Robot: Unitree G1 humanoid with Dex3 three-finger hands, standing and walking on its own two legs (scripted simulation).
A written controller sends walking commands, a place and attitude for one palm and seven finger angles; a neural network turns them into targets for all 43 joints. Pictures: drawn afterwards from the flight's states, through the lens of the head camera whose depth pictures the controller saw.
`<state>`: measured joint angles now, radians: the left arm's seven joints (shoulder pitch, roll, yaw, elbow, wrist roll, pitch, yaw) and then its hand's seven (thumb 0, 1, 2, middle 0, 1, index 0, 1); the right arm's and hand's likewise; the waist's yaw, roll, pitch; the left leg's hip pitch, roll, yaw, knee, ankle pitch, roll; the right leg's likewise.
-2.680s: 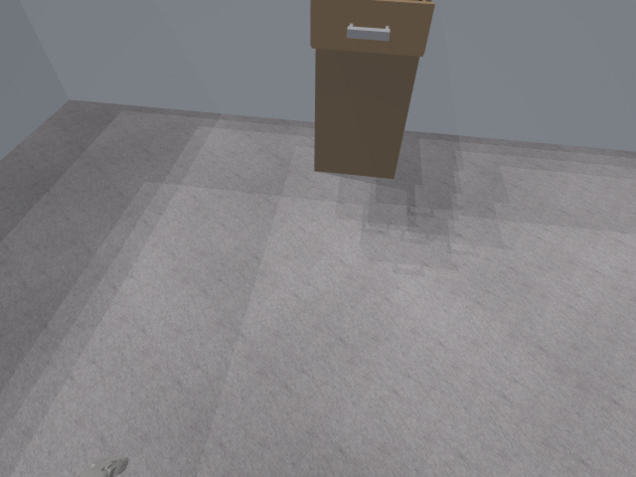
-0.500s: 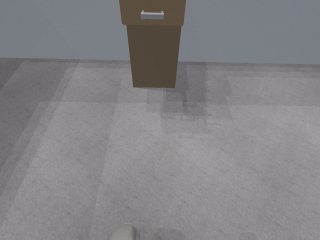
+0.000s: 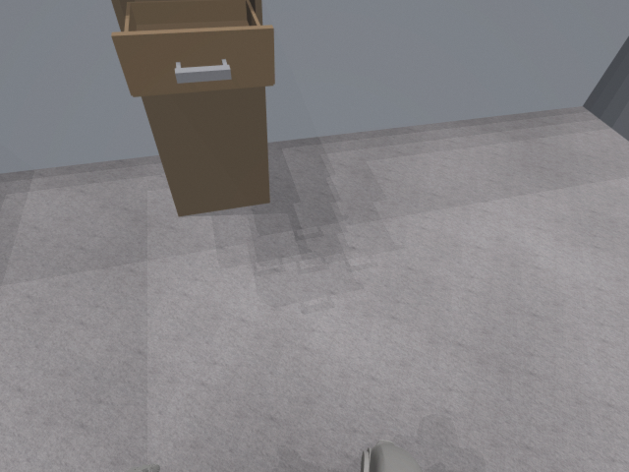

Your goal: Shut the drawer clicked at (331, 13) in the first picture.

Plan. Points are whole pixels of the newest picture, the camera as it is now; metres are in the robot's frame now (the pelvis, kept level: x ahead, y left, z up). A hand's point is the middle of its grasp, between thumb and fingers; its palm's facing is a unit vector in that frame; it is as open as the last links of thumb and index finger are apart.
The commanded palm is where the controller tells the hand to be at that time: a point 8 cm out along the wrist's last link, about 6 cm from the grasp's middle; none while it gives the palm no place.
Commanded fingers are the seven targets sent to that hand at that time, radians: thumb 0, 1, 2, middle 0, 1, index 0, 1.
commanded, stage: walk to a spot facing it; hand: left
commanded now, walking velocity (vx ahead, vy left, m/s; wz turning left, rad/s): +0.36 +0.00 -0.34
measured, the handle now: (202, 69) +0.93 +0.31 +0.03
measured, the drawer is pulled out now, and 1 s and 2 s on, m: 0.30 0.30 0.30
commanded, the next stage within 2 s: turn to face it in 0.80 s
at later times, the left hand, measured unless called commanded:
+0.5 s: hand (221, 379) +0.29 +0.16 -0.18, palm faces -0.08 -0.97 -0.22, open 7.2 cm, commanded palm none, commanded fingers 0.00 0.90 0.90 -0.20 -0.30 -0.20 -0.30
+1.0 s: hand (273, 259) +0.55 +0.10 -0.18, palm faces -0.31 -0.93 -0.20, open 7.4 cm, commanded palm none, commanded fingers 0.00 0.90 0.90 -0.20 -0.30 -0.20 -0.30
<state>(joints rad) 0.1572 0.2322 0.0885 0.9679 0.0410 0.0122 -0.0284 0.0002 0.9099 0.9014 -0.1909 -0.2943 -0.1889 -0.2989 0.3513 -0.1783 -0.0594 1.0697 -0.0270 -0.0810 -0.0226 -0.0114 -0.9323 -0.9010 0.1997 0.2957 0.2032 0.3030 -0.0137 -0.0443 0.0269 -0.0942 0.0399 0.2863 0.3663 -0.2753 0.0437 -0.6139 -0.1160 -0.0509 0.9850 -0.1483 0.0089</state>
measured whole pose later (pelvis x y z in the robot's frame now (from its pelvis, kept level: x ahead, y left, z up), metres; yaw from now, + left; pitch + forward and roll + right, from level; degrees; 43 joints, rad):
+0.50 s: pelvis +0.22 -0.03 -0.01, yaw -7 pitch -1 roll -2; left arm 0.25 0.21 0.07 1.05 0.02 -0.05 0.01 -0.03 0.94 0.90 -0.20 -0.30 -0.20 -0.30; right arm 0.26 -0.17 -0.07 1.03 -0.03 -0.02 0.01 0.02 -0.95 -0.90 0.20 0.30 0.20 0.30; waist -0.03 0.01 0.02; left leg -0.50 0.17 0.10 0.82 -0.26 -0.04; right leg -0.16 0.01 -0.11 0.46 -0.29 -0.03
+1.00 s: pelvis +0.41 -0.05 -0.01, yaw -18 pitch -1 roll +1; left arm 0.16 0.18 0.07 1.00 0.03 0.01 -0.02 0.00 0.92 0.90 -0.20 -0.30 -0.19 -0.30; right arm 0.38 -0.09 -0.04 1.09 -0.03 -0.04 -0.02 0.00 -0.90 -0.90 0.20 0.30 0.21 0.30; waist -0.05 0.00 0.10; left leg -0.04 0.14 0.34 0.48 -0.39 -0.05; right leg -0.50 -0.07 -0.13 0.71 -0.17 0.00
